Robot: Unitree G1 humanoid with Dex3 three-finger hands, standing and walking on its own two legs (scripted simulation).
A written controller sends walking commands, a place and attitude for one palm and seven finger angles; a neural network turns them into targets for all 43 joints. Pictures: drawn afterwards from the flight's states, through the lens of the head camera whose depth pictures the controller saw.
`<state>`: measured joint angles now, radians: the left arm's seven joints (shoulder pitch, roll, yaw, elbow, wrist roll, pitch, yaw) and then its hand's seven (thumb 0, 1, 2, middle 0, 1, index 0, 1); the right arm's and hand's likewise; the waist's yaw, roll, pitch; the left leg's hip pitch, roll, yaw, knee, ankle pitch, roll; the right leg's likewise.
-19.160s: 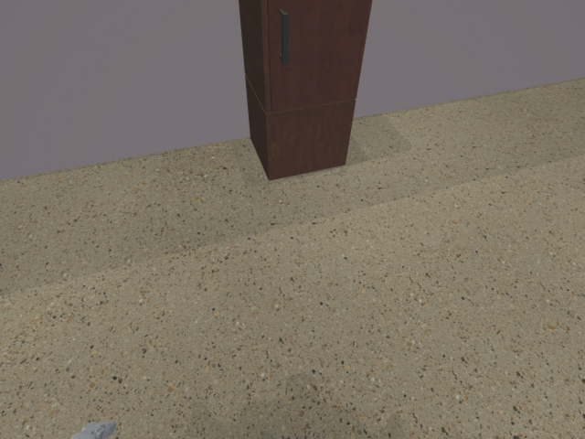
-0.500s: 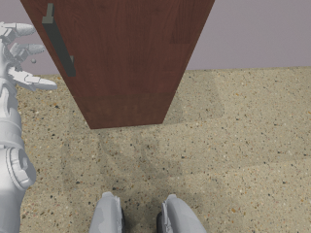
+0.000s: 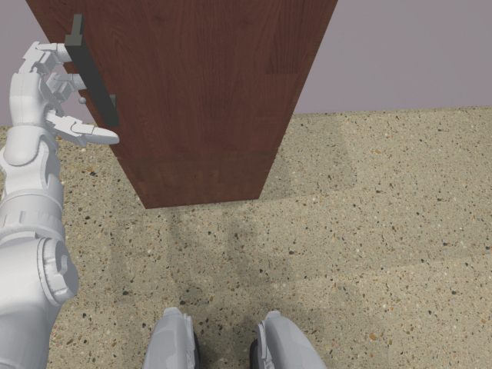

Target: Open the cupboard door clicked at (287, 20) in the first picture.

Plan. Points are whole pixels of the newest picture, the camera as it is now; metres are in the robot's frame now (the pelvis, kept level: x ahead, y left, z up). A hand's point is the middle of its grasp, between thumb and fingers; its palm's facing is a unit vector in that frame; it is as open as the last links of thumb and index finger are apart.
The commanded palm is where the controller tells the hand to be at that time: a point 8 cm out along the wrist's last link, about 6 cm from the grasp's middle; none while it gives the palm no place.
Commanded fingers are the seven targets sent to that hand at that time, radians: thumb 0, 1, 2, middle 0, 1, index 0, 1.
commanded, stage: slide the fingers in behind the handle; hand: left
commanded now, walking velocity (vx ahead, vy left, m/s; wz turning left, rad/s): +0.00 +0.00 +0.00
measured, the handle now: (97, 78) +0.56 +0.20 +0.06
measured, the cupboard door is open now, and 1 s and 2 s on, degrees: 0 0 0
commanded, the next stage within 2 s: close the thumb around the handle in 0.98 s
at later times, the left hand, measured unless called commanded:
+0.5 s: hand (107, 99) +0.51 +0.18 +0.07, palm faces +0.07 -1.00 -0.02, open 14.0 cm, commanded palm +0.48 +0.21 +0.06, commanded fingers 0.00 -0.50 0.30 -0.30 -1.20 -0.30 -1.20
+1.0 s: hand (106, 102) +0.51 +0.18 +0.06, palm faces +0.07 -1.00 -0.01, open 14.0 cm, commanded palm +0.49 +0.22 +0.06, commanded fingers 0.00 -0.50 0.30 -0.30 -1.20 -0.30 -1.20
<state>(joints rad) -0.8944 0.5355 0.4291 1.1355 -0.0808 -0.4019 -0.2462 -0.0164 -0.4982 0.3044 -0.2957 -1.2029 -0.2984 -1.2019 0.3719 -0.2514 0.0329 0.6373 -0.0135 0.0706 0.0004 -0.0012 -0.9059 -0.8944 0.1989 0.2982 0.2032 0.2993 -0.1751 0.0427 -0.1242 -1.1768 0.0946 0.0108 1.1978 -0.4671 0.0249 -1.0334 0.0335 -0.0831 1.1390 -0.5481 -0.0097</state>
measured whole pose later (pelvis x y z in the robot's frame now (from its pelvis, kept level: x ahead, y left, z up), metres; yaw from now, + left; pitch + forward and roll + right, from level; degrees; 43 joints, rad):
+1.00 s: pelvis +0.00 -0.01 +0.00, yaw +0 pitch +25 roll -4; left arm -0.90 0.46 0.39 1.16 -0.08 -0.45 -0.16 -0.02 -0.50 0.30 -0.30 -1.20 -0.30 -1.20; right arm 0.37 -0.25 0.02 0.65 -0.02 0.07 0.02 0.00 -0.91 -0.89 0.20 0.30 0.20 0.30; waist -0.17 0.05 -0.13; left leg -1.17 0.09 0.01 1.20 -0.47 0.02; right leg -1.03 0.03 -0.08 1.16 -0.56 -0.02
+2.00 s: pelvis +0.01 +0.00 +0.00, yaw +0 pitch +25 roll -4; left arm -0.89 0.43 0.38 1.14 -0.07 -0.44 -0.11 0.00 0.78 0.85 -0.40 -1.35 -0.40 -1.35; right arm 0.37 -0.24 0.02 0.64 -0.03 0.08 0.03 0.00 -0.91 -0.89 0.20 0.30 0.20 0.30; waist -0.18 0.05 -0.13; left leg -1.16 0.09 0.02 1.19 -0.48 0.02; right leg -1.03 0.03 -0.07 1.15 -0.56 -0.01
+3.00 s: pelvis +0.02 -0.07 +0.02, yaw +6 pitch +15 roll +2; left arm 0.16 -0.09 -0.23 0.16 0.09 -0.32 0.55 0.01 0.67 0.78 -0.37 -1.31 -0.38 -1.34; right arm 0.18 -0.19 0.00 0.57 -0.08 -0.04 0.02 0.01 -0.91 -0.90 0.20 0.30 0.20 0.30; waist -0.02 0.04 -0.18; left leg -0.87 0.04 -0.04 1.06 -0.45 -0.06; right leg -0.76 0.00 -0.13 1.12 -0.63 -0.10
